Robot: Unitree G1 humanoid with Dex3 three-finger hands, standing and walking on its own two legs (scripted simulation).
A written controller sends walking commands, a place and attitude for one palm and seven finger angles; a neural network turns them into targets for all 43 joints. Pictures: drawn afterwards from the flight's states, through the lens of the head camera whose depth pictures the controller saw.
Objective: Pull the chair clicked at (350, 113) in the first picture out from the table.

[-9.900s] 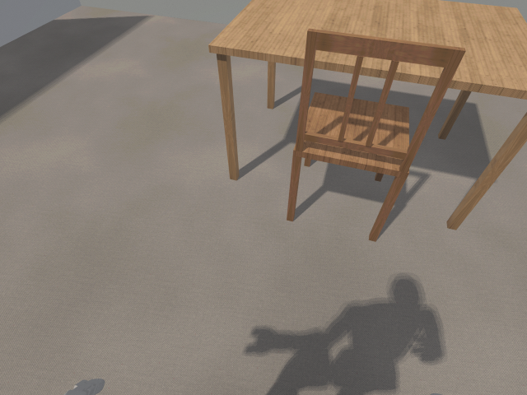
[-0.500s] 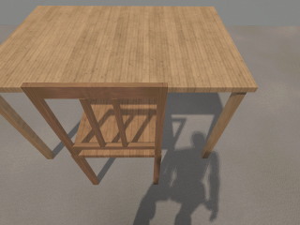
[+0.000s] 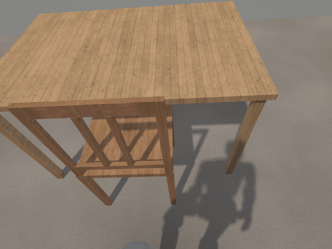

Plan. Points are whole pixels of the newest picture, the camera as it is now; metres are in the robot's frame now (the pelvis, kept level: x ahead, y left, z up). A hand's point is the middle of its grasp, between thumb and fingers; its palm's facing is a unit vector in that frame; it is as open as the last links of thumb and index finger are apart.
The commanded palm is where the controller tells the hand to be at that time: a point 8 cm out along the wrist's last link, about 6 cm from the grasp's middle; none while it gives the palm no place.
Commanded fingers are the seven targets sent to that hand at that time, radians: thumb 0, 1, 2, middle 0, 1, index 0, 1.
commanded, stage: come to a stop and stand still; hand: left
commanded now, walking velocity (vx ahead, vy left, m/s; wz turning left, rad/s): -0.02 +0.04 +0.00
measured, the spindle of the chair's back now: (93, 144) +0.43 +0.29 -0.09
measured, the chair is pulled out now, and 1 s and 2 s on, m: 0.00 0.00 0.00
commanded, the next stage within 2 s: look again from close up in 0.86 s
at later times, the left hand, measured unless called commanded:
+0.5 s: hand out of the picture +0.04 +0.23 -0.18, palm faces +0.04 -0.97 -0.22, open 7.4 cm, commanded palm none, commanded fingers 0.00 0.90 0.90 -0.20 -0.30 -0.20 -0.30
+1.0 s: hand out of the picture -0.02 +0.25 -0.18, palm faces -0.01 -0.98 -0.18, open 7.4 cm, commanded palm none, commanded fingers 0.00 0.90 0.90 -0.20 -0.30 -0.20 -0.30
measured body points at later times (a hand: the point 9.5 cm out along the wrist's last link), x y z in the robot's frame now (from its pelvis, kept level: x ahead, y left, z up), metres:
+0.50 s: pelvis -0.02 +0.05 -0.02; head -0.01 +0.06 +0.43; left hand +0.04 +0.28 -0.16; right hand +0.03 -0.20 -0.15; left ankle -0.02 +0.13 -0.74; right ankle -0.07 -0.05 -0.71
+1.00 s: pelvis -0.03 +0.08 -0.01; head -0.02 +0.09 +0.44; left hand -0.02 +0.30 -0.17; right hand -0.03 -0.15 -0.16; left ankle -0.02 +0.13 -0.74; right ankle -0.03 -0.09 -0.74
